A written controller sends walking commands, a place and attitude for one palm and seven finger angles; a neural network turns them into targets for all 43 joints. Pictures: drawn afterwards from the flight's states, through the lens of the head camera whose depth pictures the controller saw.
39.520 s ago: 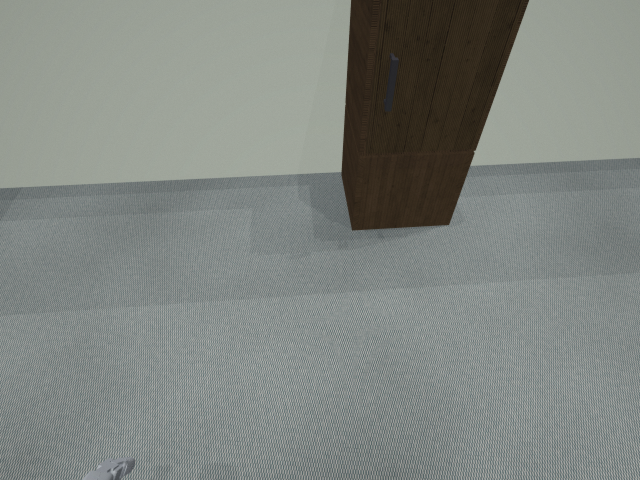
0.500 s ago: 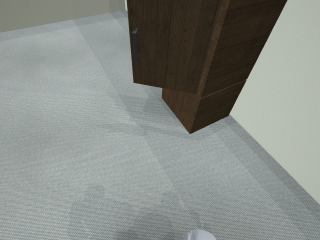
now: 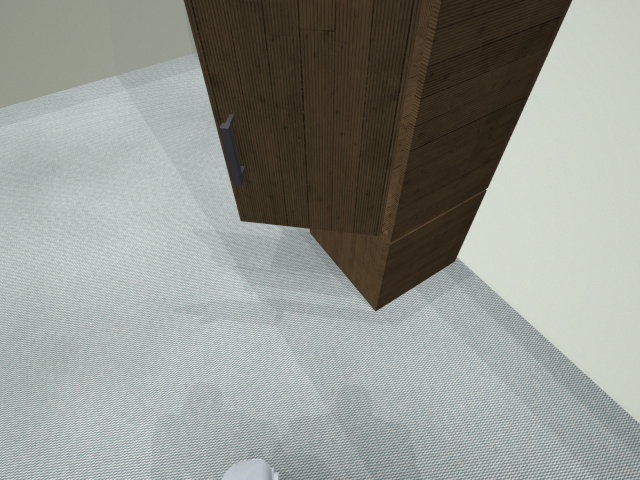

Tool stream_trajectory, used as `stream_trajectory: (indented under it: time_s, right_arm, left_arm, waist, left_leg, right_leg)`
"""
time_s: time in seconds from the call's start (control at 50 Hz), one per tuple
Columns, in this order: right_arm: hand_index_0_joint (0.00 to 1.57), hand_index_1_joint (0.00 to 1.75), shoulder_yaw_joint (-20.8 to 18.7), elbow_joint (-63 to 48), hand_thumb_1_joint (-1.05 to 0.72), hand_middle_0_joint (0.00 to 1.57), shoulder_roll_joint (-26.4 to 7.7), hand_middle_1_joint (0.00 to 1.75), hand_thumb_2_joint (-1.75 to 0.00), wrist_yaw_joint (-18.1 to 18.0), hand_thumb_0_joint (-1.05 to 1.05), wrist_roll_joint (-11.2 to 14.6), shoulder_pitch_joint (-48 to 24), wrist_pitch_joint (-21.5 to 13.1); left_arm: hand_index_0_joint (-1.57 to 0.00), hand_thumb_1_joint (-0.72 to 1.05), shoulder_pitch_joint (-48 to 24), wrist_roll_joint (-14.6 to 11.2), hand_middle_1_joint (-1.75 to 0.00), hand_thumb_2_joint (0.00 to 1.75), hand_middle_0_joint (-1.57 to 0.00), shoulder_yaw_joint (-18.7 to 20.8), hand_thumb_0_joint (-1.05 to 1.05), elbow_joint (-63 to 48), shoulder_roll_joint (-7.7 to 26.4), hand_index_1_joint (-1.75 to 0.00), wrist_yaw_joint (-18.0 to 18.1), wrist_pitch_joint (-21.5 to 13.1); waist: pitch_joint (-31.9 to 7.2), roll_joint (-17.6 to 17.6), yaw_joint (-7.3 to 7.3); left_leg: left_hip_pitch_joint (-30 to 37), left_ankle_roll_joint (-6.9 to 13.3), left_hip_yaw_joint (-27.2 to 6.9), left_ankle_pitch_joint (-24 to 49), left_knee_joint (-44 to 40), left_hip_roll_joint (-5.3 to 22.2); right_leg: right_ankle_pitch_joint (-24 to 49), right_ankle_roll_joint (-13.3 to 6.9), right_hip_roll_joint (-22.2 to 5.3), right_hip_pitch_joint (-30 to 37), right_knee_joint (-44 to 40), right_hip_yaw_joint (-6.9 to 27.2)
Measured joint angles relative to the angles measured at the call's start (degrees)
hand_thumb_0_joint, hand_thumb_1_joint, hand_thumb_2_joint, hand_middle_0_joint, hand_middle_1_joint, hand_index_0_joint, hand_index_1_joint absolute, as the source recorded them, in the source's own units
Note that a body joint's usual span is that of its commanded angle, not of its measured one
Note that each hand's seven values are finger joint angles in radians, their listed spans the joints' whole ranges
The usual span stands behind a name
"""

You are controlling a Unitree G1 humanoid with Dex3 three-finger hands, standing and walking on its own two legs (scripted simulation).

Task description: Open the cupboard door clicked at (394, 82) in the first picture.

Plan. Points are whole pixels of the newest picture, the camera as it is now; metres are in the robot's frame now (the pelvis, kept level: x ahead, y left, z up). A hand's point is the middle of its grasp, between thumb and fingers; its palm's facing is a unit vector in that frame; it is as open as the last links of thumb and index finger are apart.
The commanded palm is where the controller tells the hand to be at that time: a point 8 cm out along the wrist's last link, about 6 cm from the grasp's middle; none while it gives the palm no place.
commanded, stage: take the last steps up to it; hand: left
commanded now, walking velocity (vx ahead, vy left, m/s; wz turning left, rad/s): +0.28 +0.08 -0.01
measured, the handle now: (234, 151) +0.77 +0.23 -0.08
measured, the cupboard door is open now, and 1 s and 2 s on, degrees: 48 48 48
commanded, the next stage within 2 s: come to a stop and stand still in 0.32 s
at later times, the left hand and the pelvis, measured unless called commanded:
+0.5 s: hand (165, 421) +0.22 +0.26 -0.18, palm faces +0.00 -0.98 -0.18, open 7.3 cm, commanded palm none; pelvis +0.17 +0.08 +0.00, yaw -3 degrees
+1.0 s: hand (176, 402) +0.26 +0.26 -0.19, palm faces +0.02 -0.99 -0.16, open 7.4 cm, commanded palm none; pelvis +0.18 +0.08 -0.01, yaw -1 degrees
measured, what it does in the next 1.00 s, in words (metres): walks ahead: left foot, then right foot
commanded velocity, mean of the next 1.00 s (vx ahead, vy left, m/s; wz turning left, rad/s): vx -0.02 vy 0.02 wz -0.02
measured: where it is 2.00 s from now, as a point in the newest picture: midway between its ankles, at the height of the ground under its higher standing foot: outside the picture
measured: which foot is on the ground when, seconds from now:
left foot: up 0.00-0.20, down 0.22-1.00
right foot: down 0.00-0.22, up 0.24-0.58, down 0.60-0.90, up 0.92-1.00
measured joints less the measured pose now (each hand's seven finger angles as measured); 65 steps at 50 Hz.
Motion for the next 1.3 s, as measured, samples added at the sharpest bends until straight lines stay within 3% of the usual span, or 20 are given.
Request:
stream_trajectory:
  time_s: [0.08,0.2,0.22,0.26,0.32,0.38,0.48,0.6,0.66,0.74,0.8,0.86,0.9,0.94,1.02,1.06,1.14,1.16,1.3]
  right_arm:
    - [0.2,0.3,-0.41,-1.92,-0.91,0.19,-0.16,0.29,-0.9,0.71,0.01,-0.04,-3.45,-0.24]
    - [0.2,0.3,-0.31,-4.15,-0.91,0.19,-0.52,0.29,-0.9,1.29,0.01,-0.12,-7.39,-1.42]
    - [0.2,0.3,-0.18,-4.79,-0.91,0.19,-0.85,0.29,-0.9,1.22,0.01,-0.26,-7.65,-2.08]
    - [0.2,0.3,-0.05,-5.57,-0.91,0.19,-0.31,0.29,-0.9,0.44,0.01,-0.68,-8.67,-3.07]
    - [0.2,0.3,0.86,-6.34,-0.91,0.19,0.68,0.29,-0.9,-0.66,0.0,-0.7,-8.17,-3.45]
    - [0.2,0.3,1.04,-5.7,-0.92,0.2,1.31,0.3,-0.9,-1.86,0.0,-0.25,-6.32,-3.78]
    - [0.2,0.3,1.28,-3.13,-0.94,0.2,0.18,0.3,-0.9,-2.37,-0.01,-0.41,-2.81,-3.39]
    - [0.2,0.3,1.9,0.14,-0.92,0.2,1.3,0.3,-0.9,-2.81,0.0,-0.09,0.03,-0.69]
    - [0.2,0.3,1.26,0.52,-0.91,0.2,1.34,0.3,-0.9,-2.62,0.01,0.6,-0.22,0.81]
    - [0.2,0.3,0.49,-0.2,-0.91,0.2,1.08,0.3,-0.9,-2.38,0.01,1.0,-0.82,2.35]
    - [0.2,0.3,0.3,-0.38,-0.91,0.2,1.18,0.3,-0.9,-2.31,0.01,1.16,-1.64,3.11]
    - [0.2,0.3,0.27,-0.92,-0.91,0.2,1.15,0.3,-0.9,-2.23,0.01,1.13,-2.31,2.87]
    - [0.2,0.3,0.22,-1.31,-0.91,0.2,1.17,0.3,-0.9,-2.22,0.01,0.7,-2.42,2.33]
    - [0.2,0.3,0.38,-1.87,-0.91,0.2,1.28,0.3,-0.9,-2.31,0.01,0.09,-2.31,2.29]
    - [0.2,0.3,0.98,-2.78,-0.9,0.2,1.59,0.3,-0.9,-2.93,0.01,-0.48,-2.75,1.77]
    - [0.2,0.3,1.29,-2.83,-0.9,0.2,1.66,0.3,-0.9,-2.98,0.01,-0.49,-3.47,1.31]
    - [0.2,0.3,1.13,-2.54,-0.92,0.2,1.03,0.3,-0.9,-2.9,0.01,0.3,-4.67,0.62]
    - [0.2,0.3,1.05,-2.35,-0.92,0.2,0.82,0.3,-0.9,-2.75,0.01,0.57,-5.19,0.64]
    - [0.2,0.3,1.34,-1.74,-0.91,0.2,-0.21,0.3,-0.9,-1.85,0.01,0.67,-5.18,0.47]
  left_arm:
    - [-0.2,0.95,3.7,0.32,-0.3,0.9,-0.2,-0.22,-0.01,3.12,0.84,-0.3,-0.63,0.2]
    - [-0.2,0.92,8.79,0.66,-0.3,0.9,-0.2,-0.47,0.0,6.65,0.63,-0.3,-0.98,1.2]
    - [-0.2,0.92,9.76,0.63,-0.3,0.9,-0.2,-0.53,0.0,6.89,0.4,-0.3,-1.04,1.51]
    - [-0.2,0.92,9.38,0.43,-0.3,0.9,-0.2,-0.67,0.01,7.55,0.59,-0.3,-0.97,2.7]
    - [-0.2,0.92,7.18,0.48,-0.3,0.9,-0.19,-0.8,0.01,7.25,0.82,-0.3,-0.88,3.45]
    - [-0.2,0.91,4.08,0.55,-0.3,0.9,-0.19,-0.75,0.01,5.61,0.7,-0.3,-1.01,3.38]
    - [-0.2,0.93,-0.67,0.51,-0.3,0.9,-0.19,-0.78,0.01,2.68,0.49,-0.3,-0.5,3.42]
    - [-0.2,0.93,-4.59,0.27,-0.3,0.9,-0.19,-1.25,0.01,0.67,1.72,-0.3,0.05,4.12]
    - [-0.2,0.92,-5.31,0.51,-0.3,0.9,-0.19,-1.58,0.01,0.15,1.65,-0.3,0.15,4.46]
    - [-0.2,0.92,-7.07,0.42,-0.3,0.9,-0.19,-2.14,0.01,-0.19,0.84,-0.3,0.68,4.85]
    - [-0.2,0.91,-8.04,0.5,-0.3,0.9,-0.19,-1.89,0.01,-0.65,0.18,-0.3,1.18,4.77]
    - [-0.2,0.91,-7.92,0.33,-0.3,0.9,-0.2,-1.61,0.01,-0.73,-0.02,-0.3,1.24,4.85]
    - [-0.2,0.91,-7.35,-0.07,-0.3,0.9,-0.2,-1.41,0.01,-0.38,0.18,-0.3,1.01,5.38]
    - [-0.2,0.91,-6.23,-0.27,-0.3,0.9,-0.2,-1.16,0.01,0.1,0.39,-0.3,0.87,6.49]
    - [-0.2,0.91,-4.26,0.07,-0.3,0.9,-0.2,-0.64,0.01,1.1,0.93,-0.3,0.62,7.78]
    - [-0.2,0.91,-3.53,0.0,-0.3,0.9,-0.2,-0.65,0.01,1.59,1.19,-0.3,0.55,7.52]
    - [-0.2,0.91,-1.29,-0.19,-0.3,0.9,-0.19,-1.09,0.01,2.54,1.91,-0.3,0.6,6.12]
    - [-0.2,0.91,-0.76,-0.16,-0.3,0.9,-0.19,-1.15,0.01,3.14,1.94,-0.3,0.77,5.72]
    - [-0.2,0.91,1.54,0.03,-0.3,0.9,-0.19,-3.07,0.01,5.31,1.29,-0.3,0.78,4.85]
  waist:
    - [-0.92,-0.64,1.35]
    - [-1.91,-1.48,3.65]
    - [-2.24,-1.16,3.78]
    - [-1.53,-2.42,3.44]
    - [-0.83,-3.32,3.33]
    - [-0.59,-3.24,3.04]
    - [-1.0,-2.3,1.96]
    - [-0.64,-2.35,0.22]
    - [-0.5,-1.25,-0.46]
    - [0.63,0.13,-2.08]
    - [1.48,-0.71,-1.34]
    - [1.59,-2.17,-0.66]
    - [1.29,-3.34,-0.27]
    - [0.4,-3.87,0.36]
    - [-0.71,-3.29,0.85]
    - [-0.56,-2.86,1.3]
    - [-0.83,-2.78,2.09]
    - [-0.93,-2.58,2.29]
    - [-1.42,-0.49,0.87]
  left_leg:
    - [-1.6,-0.7,0.53,4.57,-10.28,1.04]
    - [3.71,0.23,2.67,6.9,-23.57,-1.04]
    - [5.29,1.08,2.66,6.98,-25.52,-1.24]
    - [4.56,3.32,3.65,5.46,-21.78,-2.39]
    - [6.81,4.41,5.23,4.19,-22.52,-3.18]
    - [10.41,4.85,6.05,5.11,-27.2,-4.16]
    - [15.34,5.17,6.5,5.71,-32.7,-5.17]
    - [16.89,3.82,6.16,1.28,-28.66,-5.1]
    - [15.31,2.72,6.21,-1.29,-24.46,-3.8]
    - [11.97,0.96,2.64,-7.52,-16.92,-3.37]
    - [10.54,0.11,0.79,-11.39,-12.59,-3.9]
    - [12.41,-0.52,0.87,-6.08,-19.48,-4.0]
    - [13.61,1.41,1.41,-0.63,-23.22,-4.46]
    - [13.77,3.37,2.01,-0.83,-23.4,-4.69]
    - [13.92,4.26,1.89,0.26,-25.87,-4.56]
    - [13.94,4.25,1.78,1.37,-27.16,-4.66]
    - [13.26,3.77,2.5,2.02,-27.34,-5.39]
    - [13.0,3.56,2.9,1.8,-26.91,-5.25]
    - [15.2,2.87,2.22,4.16,-30.17,-4.53]
  right_leg:
    - [-0.64,1.24,-0.44,3.7,-3.31,0.28]
    - [-6.78,4.5,-2.25,7.01,0.18,0.91]
    - [-9.06,4.49,-2.41,6.11,3.53,1.25]
    - [-14.5,2.93,-3.35,0.79,17.75,3.25]
    - [-13.54,1.52,-2.76,-9.1,37.33,4.85]
    - [-9.16,1.67,-2.85,-15.64,41.85,4.57]
    - [-5.07,2.27,-2.95,-18.17,31.3,3.96]
    - [3.06,2.2,-1.77,-9.96,11.36,4.27]
    - [-0.71,1.31,-0.58,-9.08,10.4,4.38]
    - [-1.57,0.58,-0.15,-9.31,10.68,2.25]
    - [-0.51,0.62,-0.29,-8.94,9.32,1.76]
    - [0.22,1.35,-0.87,-9.12,9.0,1.86]
    - [-0.15,2.16,-1.57,-9.65,10.25,2.26]
    - [-6.09,2.42,-1.1,-10.52,13.89,3.96]
    - [-12.16,2.02,0.55,-11.13,23.55,7.09]
    - [-12.02,2.19,0.45,-8.96,21.49,7.28]
    - [-3.29,2.51,-0.43,-1.52,6.85,7.87]
    - [-4.88,3.04,-0.36,-0.73,5.01,8.27]
    - [-3.33,2.99,0.52,1.11,2.7,7.61]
